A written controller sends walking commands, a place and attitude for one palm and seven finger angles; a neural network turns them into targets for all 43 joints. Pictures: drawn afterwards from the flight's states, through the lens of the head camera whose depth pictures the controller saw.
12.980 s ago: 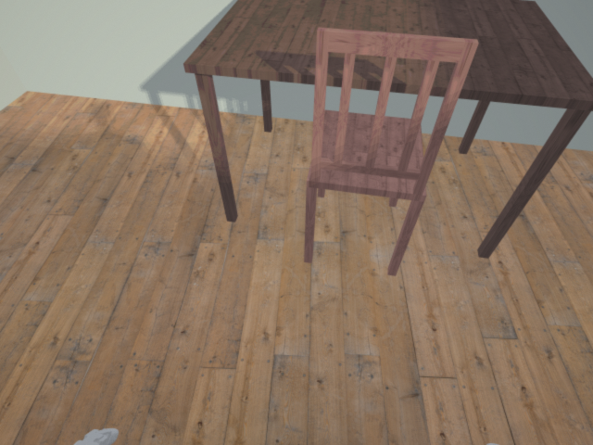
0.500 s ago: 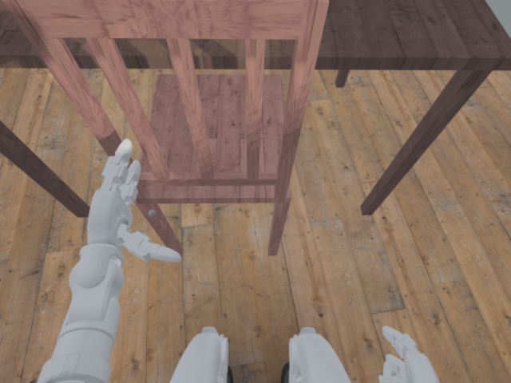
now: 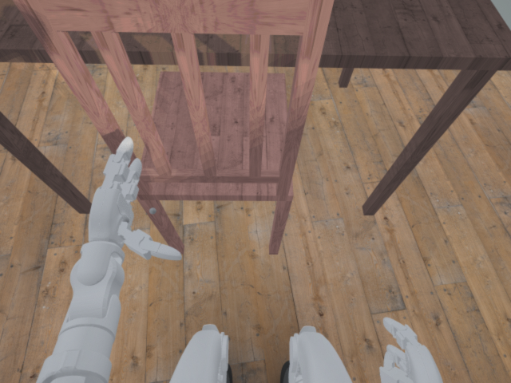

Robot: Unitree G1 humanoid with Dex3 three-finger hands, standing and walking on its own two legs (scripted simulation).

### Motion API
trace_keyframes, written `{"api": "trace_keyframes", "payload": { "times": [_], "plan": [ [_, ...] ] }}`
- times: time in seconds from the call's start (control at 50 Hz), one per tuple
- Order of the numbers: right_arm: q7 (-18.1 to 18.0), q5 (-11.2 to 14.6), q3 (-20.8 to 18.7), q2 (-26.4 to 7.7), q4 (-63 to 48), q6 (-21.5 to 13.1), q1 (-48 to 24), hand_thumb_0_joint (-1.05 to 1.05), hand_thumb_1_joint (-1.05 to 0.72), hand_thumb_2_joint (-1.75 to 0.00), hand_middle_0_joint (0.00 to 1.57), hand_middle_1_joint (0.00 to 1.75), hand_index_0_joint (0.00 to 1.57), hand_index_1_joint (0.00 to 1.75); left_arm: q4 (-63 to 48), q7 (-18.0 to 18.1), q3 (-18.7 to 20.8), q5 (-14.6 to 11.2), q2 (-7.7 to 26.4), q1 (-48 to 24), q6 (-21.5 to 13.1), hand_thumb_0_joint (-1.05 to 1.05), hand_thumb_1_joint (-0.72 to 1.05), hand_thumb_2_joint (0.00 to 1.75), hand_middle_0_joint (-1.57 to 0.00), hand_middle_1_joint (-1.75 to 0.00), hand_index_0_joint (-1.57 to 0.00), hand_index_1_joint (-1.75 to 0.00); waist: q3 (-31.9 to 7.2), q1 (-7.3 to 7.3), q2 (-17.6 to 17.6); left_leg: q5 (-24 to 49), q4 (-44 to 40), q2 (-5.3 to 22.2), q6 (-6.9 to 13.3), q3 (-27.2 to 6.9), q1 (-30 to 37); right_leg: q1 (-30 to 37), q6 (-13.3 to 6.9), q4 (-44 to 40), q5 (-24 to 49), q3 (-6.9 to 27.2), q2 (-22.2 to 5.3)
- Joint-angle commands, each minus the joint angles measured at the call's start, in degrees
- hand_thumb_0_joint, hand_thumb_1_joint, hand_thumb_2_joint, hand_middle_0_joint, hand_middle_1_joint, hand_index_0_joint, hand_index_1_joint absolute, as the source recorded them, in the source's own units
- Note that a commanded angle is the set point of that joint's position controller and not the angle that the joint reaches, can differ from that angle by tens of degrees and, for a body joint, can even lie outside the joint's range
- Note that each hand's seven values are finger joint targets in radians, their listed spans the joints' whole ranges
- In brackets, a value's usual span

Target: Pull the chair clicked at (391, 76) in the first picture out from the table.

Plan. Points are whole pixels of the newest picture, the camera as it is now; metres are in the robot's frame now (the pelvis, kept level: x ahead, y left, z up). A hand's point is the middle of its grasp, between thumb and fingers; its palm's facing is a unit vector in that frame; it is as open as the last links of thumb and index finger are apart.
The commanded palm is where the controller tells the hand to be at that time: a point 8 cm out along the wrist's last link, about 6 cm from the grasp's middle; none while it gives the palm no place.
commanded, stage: push the fingers through the gap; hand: left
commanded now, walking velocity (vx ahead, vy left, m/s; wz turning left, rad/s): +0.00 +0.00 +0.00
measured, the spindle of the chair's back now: (200, 120) +0.52 +0.11 +0.05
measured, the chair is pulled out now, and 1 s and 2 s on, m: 0.00 -0.04 -0.07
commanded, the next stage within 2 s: hook a spindle and tug to test in 1.60 s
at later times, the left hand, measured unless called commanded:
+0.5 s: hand (160, 190) +0.40 +0.16 +0.03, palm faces +0.00 -1.00 -0.05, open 16.9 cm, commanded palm +0.38 +0.21 +0.02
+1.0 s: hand (155, 164) +0.45 +0.18 +0.02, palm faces +0.03 -1.00 -0.04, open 16.9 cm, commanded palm +0.44 +0.22 +0.02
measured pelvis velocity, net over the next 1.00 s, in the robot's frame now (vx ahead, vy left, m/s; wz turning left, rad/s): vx -0.02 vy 0.00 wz -0.01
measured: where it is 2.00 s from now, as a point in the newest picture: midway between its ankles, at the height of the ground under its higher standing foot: outside the picture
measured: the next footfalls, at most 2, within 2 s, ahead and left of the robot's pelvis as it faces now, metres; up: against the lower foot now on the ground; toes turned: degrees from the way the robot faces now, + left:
none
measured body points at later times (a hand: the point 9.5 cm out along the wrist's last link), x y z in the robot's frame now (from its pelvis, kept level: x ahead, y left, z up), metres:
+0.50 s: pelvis +0.00 +0.00 +0.00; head +0.12 +0.00 +0.43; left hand +0.39 +0.22 +0.03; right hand +0.11 -0.25 -0.12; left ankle +0.03 +0.10 -0.62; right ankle +0.03 -0.11 -0.62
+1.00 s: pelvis -0.02 +0.00 -0.02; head +0.12 +0.01 +0.41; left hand +0.44 +0.23 +0.03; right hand +0.06 -0.26 -0.14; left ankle +0.03 +0.10 -0.62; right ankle +0.03 -0.11 -0.62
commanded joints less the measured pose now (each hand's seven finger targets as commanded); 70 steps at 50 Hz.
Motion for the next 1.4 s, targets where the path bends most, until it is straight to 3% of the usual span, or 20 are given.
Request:
{"api": "trace_keyframes", "payload": {
  "times": [0.0, 0.04, 0.1, 0.16, 0.36, 0.44, 0.52, 0.56, 0.6, 0.64, 0.72, 0.82, 0.9, 0.96, 1.06, 1.12, 1.16, 1.2, 1.26, 1.38],
  "plan": [
    [-0.46, -0.05, -3.44, -8.3, -6.37, -2.52, 2.72, 0.0, -0.9, -0.9, 0.2, 0.3, 0.2, 0.3, -13.3, -0.53, 1.76, -1.07, 8.12, -14.22, -4.39, 0.0, -0.5, 0.3, -0.06, -0.08, -0.06, -0.08, -23.39, -1.41, 1.22, 17.26, -8.94, -0.5, -0.53, -3.69, 16.51, 12.15, -0.74, -9.5, 14.49, 3.14, 0.63],
    [-0.57, -0.11, -3.41, -8.43, -5.51, -2.46, 2.99, 0.0, -0.9, -0.9, 0.2, 0.3, 0.2, 0.3, -11.7, -0.4, 2.86, -1.13, 9.14, -16.0, -4.36, 0.0, -0.5, 0.3, -0.06, -0.08, -0.06, -0.08, -22.71, -1.76, -0.41, 15.68, -8.7, -0.45, -0.54, -3.68, 15.13, 11.91, -0.51, -9.7, 13.36, 3.21, 0.6],
    [-0.81, -0.07, -3.39, -8.48, -4.98, -2.67, 3.3, 0.0, -0.9, -0.9, 0.2, 0.3, 0.2, 0.3, -11.12, -0.36, 2.43, -0.7, 9.29, -19.38, -4.66, 0.0, -0.5, 0.3, -0.06, -0.08, -0.06, -0.08, -22.9, -2.34, 0.56, 15.52, -8.38, -0.4, -0.46, -3.84, 15.44, 10.78, -0.65, -9.53, 12.78, 3.24, 0.72],
    [-0.61, -0.25, -3.5, -8.63, -4.66, -2.54, 3.91, 0.0, -0.9, -0.9, 0.2, 0.3, 0.2, 0.3, -9.65, -0.08, 3.63, -0.6, 9.99, -18.45, -4.33, 0.0, -0.5, 0.3, -0.06, -0.08, -0.06, -0.08, -24.26, -1.4, 1.18, 17.65, -8.75, -0.39, -0.89, -4.12, 16.83, 11.18, -0.83, -9.18, 14.08, 2.86, 0.65],
    [0.24, -0.44, -3.69, -8.6, -4.43, -1.45, 5.33, 0.0, -0.9, -0.9, 0.2, 0.3, 0.2, 0.3, -6.95, 1.4, 3.91, 0.35, 9.69, -21.05, -4.14, 0.0, -0.5, 0.3, -0.06, -0.08, -0.06, -0.08, -25.32, -1.62, 0.36, 19.85, -9.04, -0.35, -1.11, -4.1, 16.87, 11.74, -0.7, -8.81, 16.18, 2.74, 0.75],
    [0.09, -0.42, -3.42, -8.68, -3.43, -1.22, 5.42, 0.0, -0.9, -0.9, 0.2, 0.3, 0.2, 0.3, -2.83, 1.87, 4.69, 1.01, 11.02, -27.13, -4.84, 0.0, -0.5, 0.3, -0.06, -0.08, -0.06, -0.08, -21.85, -3.03, -0.16, 15.05, -8.73, -0.41, -0.79, -3.79, 13.84, 9.59, -0.61, -9.41, 12.43, 3.18, 0.88],
    [0.0, -0.67, -3.49, -8.86, -3.04, -1.23, 6.24, 0.0, -0.9, -0.9, 0.2, 0.3, 0.2, 0.3, -2.25, 1.56, 4.72, 1.48, 11.75, -30.85, -5.95, 0.0, -0.5, 0.3, -0.06, -0.08, -0.06, -0.08, -25.1, -3.42, 1.31, 15.71, -8.44, -0.45, -0.79, -4.01, 16.0, 9.25, -0.64, -9.18, 12.36, 3.34, 0.98],
    [-0.12, -0.67, -3.43, -8.89, -2.34, -1.04, 6.53, 0.0, -0.9, -0.9, 0.2, 0.3, 0.2, 0.3, -0.57, 1.38, 5.02, 1.62, 12.46, -33.38, -5.99, 0.0, -0.5, 0.3, -0.06, -0.08, -0.06, -0.08, -24.74, -3.71, 1.96, 15.44, -8.26, -0.4, -0.79, -4.06, 15.75, 8.6, -0.65, -9.17, 12.05, 3.34, 0.97],
    [-0.17, -0.54, -3.37, -8.91, -2.14, -1.08, 6.71, 0.0, -0.9, -0.9, 0.2, 0.3, 0.2, 0.3, 0.74, 1.03, 3.62, 1.49, 10.98, -35.7, -5.98, 0.0, -0.5, 0.3, -0.06, -0.08, -0.06, -0.08, -24.07, -4.54, 1.84, 14.05, -8.35, -0.36, -0.72, -4.38, 16.05, 6.99, -0.63, -9.52, 10.3, 3.1, 1.07],
    [-0.42, -0.69, -3.24, -9.35, -1.31, -0.97, 7.01, 0.0, -0.9, -0.9, 0.2, 0.3, 0.2, 0.3, 3.73, 1.09, 5.88, 1.5, 13.78, -38.25, -5.89, 0.0, -0.5, 0.3, -0.06, -0.08, -0.06, -0.08, -23.66, -4.82, 0.39, 12.0, -7.77, -0.48, -0.4, -4.12, 13.51, 7.47, -0.45, -9.83, 8.9, 3.51, 1.06],
    [-0.53, -0.85, -2.95, -9.42, -0.62, -0.89, 7.55, 0.0, -0.9, -0.9, 0.2, 0.3, 0.2, 0.3, 7.58, 0.31, 5.48, 1.91, 14.01, -42.97, -6.33, 0.0, -0.5, 0.3, -0.06, -0.08, -0.06, -0.08, -24.21, -5.28, 2.89, 11.3, -7.44, -0.63, -0.46, -4.21, 13.6, 5.99, -0.64, -9.63, 7.68, 3.48, 1.04],
    [-0.18, -1.24, -2.99, -9.78, -0.31, -0.6, 8.65, 0.0, -0.9, -0.9, 0.2, 0.3, 0.2, 0.3, 11.3, -0.29, 5.93, 2.13, 14.46, -46.69, -6.9, 0.0, -0.5, 0.3, -0.06, -0.08, -0.06, -0.08, -26.55, -5.73, 2.74, 11.4, -6.75, -0.64, -0.22, -4.31, 13.73, 5.39, -0.63, -9.41, 7.3, 3.45, 1.32],
    [-0.24, -1.37, -2.48, -10.13, 0.31, 0.18, 9.39, 0.0, -0.9, -0.9, 0.2, 0.3, 0.2, 0.3, 17.21, -0.58, 8.28, 3.08, 18.72, -51.56, -7.18, 0.0, -0.5, 0.3, -0.06, -0.08, -0.06, -0.08, -23.56, -7.05, 0.14, 8.04, -5.43, -0.61, 0.43, -3.92, 7.78, 5.11, -0.5, -9.47, 4.59, 4.31, 1.56],
    [0.0, -1.65, -2.5, -10.54, 0.14, 0.75, 9.93, 0.0, -0.9, -0.9, 0.2, 0.3, 0.2, 0.3, 17.89, -1.17, 9.52, 3.62, 20.7, -53.38, -7.37, 0.0, -0.5, 0.3, -0.06, -0.08, -0.06, -0.08, -26.37, -6.74, 3.51, 9.26, -5.08, -0.57, 0.3, -4.11, 9.19, 4.39, -0.72, -8.73, 5.07, 4.22, 1.51],
    [0.48, -1.88, -2.67, -10.87, 0.37, 1.95, 11.46, 0.0, -0.9, -0.9, 0.2, 0.3, 0.2, 0.3, 19.27, -1.59, 8.12, 3.8, 19.19, -56.11, -6.37, 0.0, -0.5, 0.3, -0.06, -0.08, -0.06, -0.08, -27.97, -7.67, 5.97, 12.62, -5.59, -0.11, -0.13, -5.58, 13.62, 0.96, -0.76, -7.89, 6.87, 2.74, 1.81],
    [0.7, -2.0, -2.66, -11.17, 0.56, 2.6, 12.35, 0.0, -0.9, -0.9, 0.2, 0.3, 0.2, 0.3, 21.33, -1.33, 8.99, 4.05, 19.93, -55.93, -5.94, 0.0, -0.5, 0.3, -0.06, -0.08, -0.06, -0.08, -27.92, -8.04, 3.66, 12.53, -5.45, 0.01, 0.09, -5.77, 12.62, 1.2, -0.64, -7.97, 6.91, 2.67, 2.04],
    [0.86, -2.09, -2.58, -11.09, 0.97, 3.06, 12.63, 0.0, -0.9, -0.9, 0.2, 0.3, 0.2, 0.3, 21.97, -1.03, 7.75, 4.59, 19.07, -58.98, -5.74, 0.0, -0.5, 0.3, -0.06, -0.08, -0.06, -0.08, -26.24, -8.99, 4.93, 11.11, -5.55, 0.13, 0.02, -6.1, 12.47, -1.09, -0.6, -7.95, 5.65, 2.44, 2.06],
    [0.88, -2.25, -2.57, -11.35, 0.93, 3.35, 13.18, 0.0, -0.9, -0.9, 0.2, 0.3, 0.2, 0.3, 22.11, -0.52, 9.61, 4.92, 21.42, -58.74, -6.06, 0.0, -0.5, 0.3, -0.06, -0.08, -0.06, -0.08, -26.73, -8.33, 5.41, 11.32, -5.73, 0.1, -0.02, -6.35, 12.71, -0.83, -0.82, -7.68, 5.52, 2.33, 2.18],
    [1.4, -2.47, -2.72, -11.21, 0.53, 4.18, 13.72, 0.0, -0.9, -0.9, 0.2, 0.3, 0.2, 0.3, 21.37, -0.4, 9.01, 5.38, 20.17, -56.73, -5.98, 0.0, -0.5, 0.3, -0.06, -0.08, -0.06, -0.08, -29.19, -7.83, 6.18, 14.57, -6.2, 0.41, -0.45, -6.83, 15.75, -0.62, -0.86, -7.38, 7.52, 1.81, 2.18],
    [1.87, -2.41, -2.95, -11.08, 0.16, 5.62, 14.04, 0.0, -0.9, -0.9, 0.2, 0.3, 0.2, 0.3, 20.11, 0.15, 9.08, 5.35, 19.66, -54.49, -5.67, 0.0, -0.5, 0.3, -0.06, -0.08, -0.06, -0.08, -29.26, -7.57, 6.45, 17.22, -6.64, 0.74, -0.71, -6.86, 17.66, -0.28, -0.83, -7.71, 9.45, 1.67, 2.39]
  ]
}}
